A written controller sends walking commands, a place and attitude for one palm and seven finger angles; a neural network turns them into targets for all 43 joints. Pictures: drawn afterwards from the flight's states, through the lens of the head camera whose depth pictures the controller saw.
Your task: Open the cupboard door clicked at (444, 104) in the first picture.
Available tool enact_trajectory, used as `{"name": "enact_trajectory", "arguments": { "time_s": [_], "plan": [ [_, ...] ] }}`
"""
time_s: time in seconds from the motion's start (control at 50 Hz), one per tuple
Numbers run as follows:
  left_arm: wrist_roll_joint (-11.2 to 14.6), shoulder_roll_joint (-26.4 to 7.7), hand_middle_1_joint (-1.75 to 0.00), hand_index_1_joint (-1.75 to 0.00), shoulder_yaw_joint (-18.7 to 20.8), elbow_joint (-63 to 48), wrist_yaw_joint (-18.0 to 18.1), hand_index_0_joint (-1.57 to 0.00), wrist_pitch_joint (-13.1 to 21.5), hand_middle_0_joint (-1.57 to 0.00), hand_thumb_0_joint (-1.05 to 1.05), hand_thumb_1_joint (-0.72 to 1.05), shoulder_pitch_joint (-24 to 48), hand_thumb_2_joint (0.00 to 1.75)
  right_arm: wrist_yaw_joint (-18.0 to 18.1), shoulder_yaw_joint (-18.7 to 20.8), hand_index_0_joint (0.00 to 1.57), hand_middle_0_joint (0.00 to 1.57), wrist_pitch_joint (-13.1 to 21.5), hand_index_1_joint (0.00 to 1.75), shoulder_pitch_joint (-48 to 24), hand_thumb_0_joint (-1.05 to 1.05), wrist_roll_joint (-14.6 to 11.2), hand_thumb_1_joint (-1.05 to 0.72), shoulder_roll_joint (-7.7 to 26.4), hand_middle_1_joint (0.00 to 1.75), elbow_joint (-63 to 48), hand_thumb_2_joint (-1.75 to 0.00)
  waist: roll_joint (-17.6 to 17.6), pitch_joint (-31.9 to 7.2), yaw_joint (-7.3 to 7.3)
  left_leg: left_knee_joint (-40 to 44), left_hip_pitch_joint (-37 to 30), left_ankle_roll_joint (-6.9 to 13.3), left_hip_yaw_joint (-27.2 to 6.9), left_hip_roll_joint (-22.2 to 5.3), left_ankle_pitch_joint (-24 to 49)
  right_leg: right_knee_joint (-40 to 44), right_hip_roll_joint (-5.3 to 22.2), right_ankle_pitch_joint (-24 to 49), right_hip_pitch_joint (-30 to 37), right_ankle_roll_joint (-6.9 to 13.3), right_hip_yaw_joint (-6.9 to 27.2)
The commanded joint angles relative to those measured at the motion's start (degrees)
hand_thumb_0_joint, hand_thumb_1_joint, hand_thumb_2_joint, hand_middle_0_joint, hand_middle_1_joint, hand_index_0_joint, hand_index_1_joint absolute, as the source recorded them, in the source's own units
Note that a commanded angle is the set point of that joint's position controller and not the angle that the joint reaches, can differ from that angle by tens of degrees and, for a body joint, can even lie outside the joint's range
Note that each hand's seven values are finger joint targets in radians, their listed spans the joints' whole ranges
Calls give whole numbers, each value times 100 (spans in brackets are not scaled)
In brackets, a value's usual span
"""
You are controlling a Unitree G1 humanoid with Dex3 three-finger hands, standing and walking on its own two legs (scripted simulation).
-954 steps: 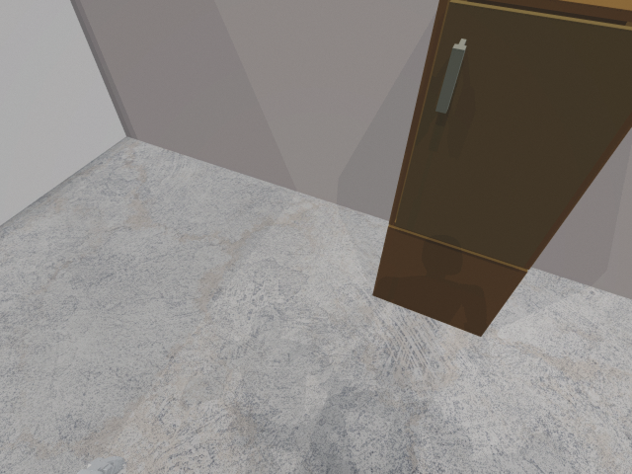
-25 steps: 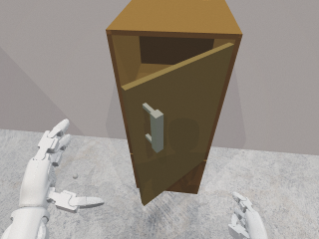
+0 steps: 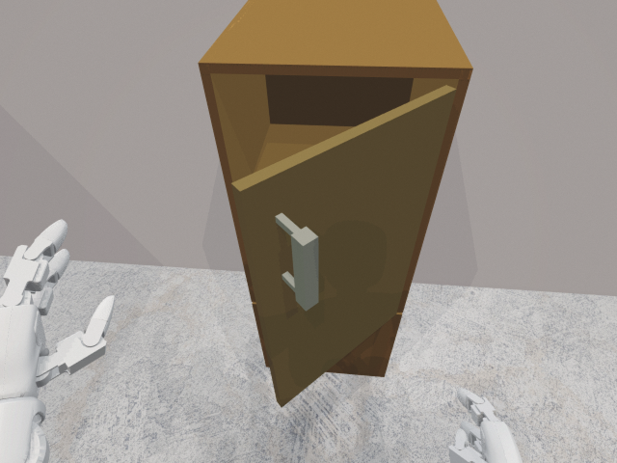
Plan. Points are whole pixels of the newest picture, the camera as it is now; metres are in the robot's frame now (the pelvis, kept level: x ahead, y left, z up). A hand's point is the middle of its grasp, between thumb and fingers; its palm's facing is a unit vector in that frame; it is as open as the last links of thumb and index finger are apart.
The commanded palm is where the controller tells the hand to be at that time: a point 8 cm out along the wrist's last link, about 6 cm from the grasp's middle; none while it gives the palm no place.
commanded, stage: draw the hand back to the body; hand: left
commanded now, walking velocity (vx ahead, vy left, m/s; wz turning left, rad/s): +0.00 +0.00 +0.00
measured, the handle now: (295, 262) +0.32 +0.06 +0.12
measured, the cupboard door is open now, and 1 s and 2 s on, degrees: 44 44 44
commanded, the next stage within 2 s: step back with the hand held close in 0.42 s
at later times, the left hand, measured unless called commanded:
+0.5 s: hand (87, 329) +0.19 +0.25 +0.15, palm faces +0.46 -0.80 -0.38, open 7.4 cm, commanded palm +0.14 +0.29 +0.17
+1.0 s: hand (56, 369) +0.15 +0.26 +0.15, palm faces +0.35 -0.78 -0.52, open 7.4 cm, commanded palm +0.09 +0.31 +0.17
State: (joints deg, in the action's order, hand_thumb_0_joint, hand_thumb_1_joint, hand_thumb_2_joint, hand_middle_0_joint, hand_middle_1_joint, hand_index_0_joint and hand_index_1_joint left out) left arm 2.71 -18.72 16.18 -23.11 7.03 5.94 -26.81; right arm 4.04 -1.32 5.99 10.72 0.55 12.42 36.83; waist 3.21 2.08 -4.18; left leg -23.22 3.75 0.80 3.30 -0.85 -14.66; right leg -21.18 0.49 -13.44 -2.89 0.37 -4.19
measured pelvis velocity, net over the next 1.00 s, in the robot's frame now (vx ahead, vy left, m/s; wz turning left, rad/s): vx -0.06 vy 0.01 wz -0.02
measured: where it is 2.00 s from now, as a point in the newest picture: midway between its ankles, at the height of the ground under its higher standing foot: outside the picture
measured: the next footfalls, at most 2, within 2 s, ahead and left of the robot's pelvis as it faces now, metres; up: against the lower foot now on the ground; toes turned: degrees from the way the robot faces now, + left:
right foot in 1.80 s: -0.30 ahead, -0.10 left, +0.00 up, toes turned -4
left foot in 1.92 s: -0.11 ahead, +0.10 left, +0.00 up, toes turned -2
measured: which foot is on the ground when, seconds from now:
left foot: down 0.00-1.00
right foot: down 0.00-1.00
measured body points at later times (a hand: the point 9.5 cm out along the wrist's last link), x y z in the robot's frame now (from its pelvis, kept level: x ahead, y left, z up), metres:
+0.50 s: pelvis +0.00 -0.01 +0.00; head -0.01 -0.03 +0.45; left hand +0.16 +0.29 +0.17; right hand +0.19 -0.22 -0.09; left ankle -0.02 +0.11 -0.74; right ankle -0.02 -0.11 -0.74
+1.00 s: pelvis -0.06 +0.01 -0.01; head -0.03 +0.01 +0.44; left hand +0.12 +0.30 +0.18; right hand +0.12 -0.24 -0.09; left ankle -0.02 +0.11 -0.74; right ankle -0.02 -0.11 -0.74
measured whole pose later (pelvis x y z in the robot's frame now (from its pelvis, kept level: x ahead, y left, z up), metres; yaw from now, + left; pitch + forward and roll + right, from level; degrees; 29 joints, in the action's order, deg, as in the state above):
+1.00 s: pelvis -0.06 +0.01 -0.01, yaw -1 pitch +0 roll -1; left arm 2.7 -24.5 23.1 -30.0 8.0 9.3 -33.1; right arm 4.9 1.2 1.1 10.0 -0.9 13.1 31.3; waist 1.0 2.9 -0.1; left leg -29.9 18.0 1.8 4.6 -1.0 -12.2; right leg -28.1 0.9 -10.6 -17.6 -0.1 -2.9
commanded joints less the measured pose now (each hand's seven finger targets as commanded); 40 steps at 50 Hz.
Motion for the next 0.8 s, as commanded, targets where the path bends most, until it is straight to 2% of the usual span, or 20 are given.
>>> {"name": "enact_trajectory", "arguments": {
  "time_s": [0.0, 0.04, 0.1, 0.18, 0.2, 0.22, 0.28, 0.32, 0.36, 0.38, 0.48, 0.5, 0.52, 0.54, 0.56, 0.58, 0.6, 0.62, 0.72, 0.78],
  "plan": [
    [23, -1119, -30, -30, 943, -1067, 108, -20, 328, -20, 0, 87, 499, 88, 56, 236, 20, 20, 243, 30, -759, 0, -10, -90, 638, 30, -903, -90, 24, -414, -31, 268, 19, -13, -305, -102, 1822, 251, -3, 1377, 23, 122, 243],
    [38, -998, -30, -30, 845, -1094, 93, -20, 332, -20, 0, 90, 564, 90, 47, 239, 20, 20, 221, 30, -752, 0, -14, -90, 629, 30, -918, -90, 64, -493, -8, 275, -39, -4, -301, -100, 1850, 245, 13, 1376, 22, 103, 239],
    [22, -897, -30, -30, 679, -1019, 73, -20, 300, -20, 0, 90, 594, 90, 31, 257, 20, 20, 221, 30, -781, 0, -24, -90, 665, 30, -913, -90, 38, -356, 21, 285, -32, 7, -287, -106, 1720, 308, 1, 1271, -72, 92, 232],
    [14, -1027, -30, -30, 785, -1196, 110, -20, 318, -20, 0, 90, 628, 90, 28, 260, 20, 20, 238, 30, -759, 0, -7, -90, 657, 30, -922, -90, 116, -577, -9, 277, -77, 10, -310, -79, 1716, 279, 3, 1270, 22, 100, 250],
    [13, -1115, -30, -30, 848, -1144, 121, -20, 307, -20, 0, 90, 607, 90, 44, 259, 20, 20, 237, 30, -772, 0, -4, -90, 664, 30, -906, -90, 86, -518, -16, 263, -77, 13, -281, -72, 1681, 315, 7, 1304, 14, 101, 255],
    [28, -1070, -30, -30, 843, -1166, 123, -20, 318, -20, 0, 90, 577, 90, 43, 252, 20, 20, 235, 30, -763, 0, 1, -90, 637, 30, -920, -90, -31, -539, -11, 274, -66, 13, -296, -73, 1688, 299, 8, 1321, 33, 93, 241],
    [31, -1087, -30, -30, 887, -1210, 120, -20, 329, -20, 0, 90, 584, 90, 39, 254, 20, 20, 235, 30, -759, 0, -2, -90, 627, 30, -920, -90, 18, -599, -15, 253, -66, 9, -284, -64, 1761, 287, 7, 1408, 72, 94, 258],
    [40, -1041, -30, -30, 841, -1132, 110, -20, 304, -20, 0, 90, 573, 90, 43, 244, 20, 20, 221, 30, -784, 0, -9, -90, 615, 30, -914, -90, 168, -467, -6, 263, -36, 10, -268, -61, 1659, 334, 21, 1331, 3, 97, 279],
    [40, -1042, -30, -30, 837, -1128, 110, -20, 313, -20, 0, 90, 598, 90, 43, 251, 20, 20, 227, 30, -774, 0, -9, -90, 613, 30, -908, -90, 156, -459, 5, 260, -58, 12, -247, -61, 1580, 363, 15, 1271, -34, 90, 277],
    [35, -1010, -30, -30, 811, -1122, 106, -20, 323, -20, 0, 90, 631, 90, 40, 250, 20, 20, 231, 30, -767, 0, -9, -90, 615, 30, -902, -90, 24, -411, 18, 261, -30, 13, -266, -60, 1597, 365, 1, 1260, -45, 89, 265],
    [43, -1026, -30, -30, 840, -1043, 95, -20, 325, -20, 0, 90, 576, 90, 44, 258, 20, 20, 236, 30, -782, 0, -1, -90, 615, 30, -894, -90, -63, -430, 0, 261, -46, 30, -242, -58, 1541, 386, 1, 1251, -56, 73, 270],
    [38, -1069, -30, -30, 858, -995, 98, -20, 321, -20, 0, 90, 559, 90, 50, 270, 20, 20, 242, 30, -799, 0, -9, -90, 635, 30, -888, -90, -71, -435, -7, 265, -43, 33, -248, -60, 1556, 392, 5, 1264, -27, 84, 281],
    [51, -1262, -30, -30, 1020, -1306, 126, -20, 365, -20, 0, 90, 903, 90, 55, 264, 20, 20, 245, 30, -818, 0, -20, -90, 630, 30, -901, -90, 56, -546, -7, 256, -79, 29, -257, -58, 1563, 381, 14, 1280, 13, 82, 305],
    [92, -1865, -30, -30, 1625, -1457, 107, -20, 563, -20, 0, 90, 1172, 90, 45, 230, 20, 20, 131, 30, -694, 0, -102, -90, 743, 30, -1122, -90, -10, 51, 274, 88, 360, 127, -346, -165, 1147, 635, 293, 1508, -752, 63, 763],
    [74, -1416, -30, -30, 1319, -938, 32, -20, 550, -20, 0, 90, 511, 90, 49, 243, 20, 20, 33, 30, -675, 0, -68, -90, 648, 30, -1018, -90, -322, -65, 282, -26, 360, 130, -384, -169, 1073, 605, 415, 1556, -755, 59, 719],
    [54, -1223, -30, -30, 1130, -893, -16, -20, 529, -20, 0, 90, 223, 90, 29, 269, 20, 20, -34, 30, -666, 0, -70, -90, 681, 30, -1095, -90, -434, -155, 289, -112, 350, 123, -345, -166, 1052, 599, 457, 1498, -845, 45, 734],
    [38, -1194, -30, -30, 1068, -1051, -26, -20, 560, -20, 0, 90, 178, 90, 39, 283, 20, 20, -68, 30, -719, 0, -76, -90, 705, 30, -1134, -90, -104, -232, 291, -118, 327, 128, -326, -182, 1241, 513, 477, 1716, -840, 53, 684],
    [26, -1190, -30, -30, 1063, -1139, -15, -20, 577, -20, 0, 90, 37, 90, 43, 292, 20, 20, -91, 30, -652, 0, -67, -90, 715, 30, -1165, -90, -13, -497, 299, -121, 307, 114, -330, -239, 1453, 346, 489, 1837, -733, 37, 631],
    [24, -1380, -30, -30, 1294, -1449, 78, -20, 562, -20, 0, 90, -423, 90, 84, 393, 20, 20, -205, 30, -575, 0, -101, -90, 727, 30, -1334, -90, -147, -1182, 295, -230, 309, 77, -375, -424, 2457, -249, 456, 2619, -472, -25, 534],
    [18, -1504, -30, -30, 1433, -1684, 128, -20, 580, -20, 0, 90, -509, 90, 100, 432, 20, 20, -245, 30, -564, 0, -119, -90, 716, 30, -1429, -90, -185, -1267, 302, -281, 514, 64, -403, -470, 2428, -442, 450, 2621, -517, -34, 588]
  ]
}}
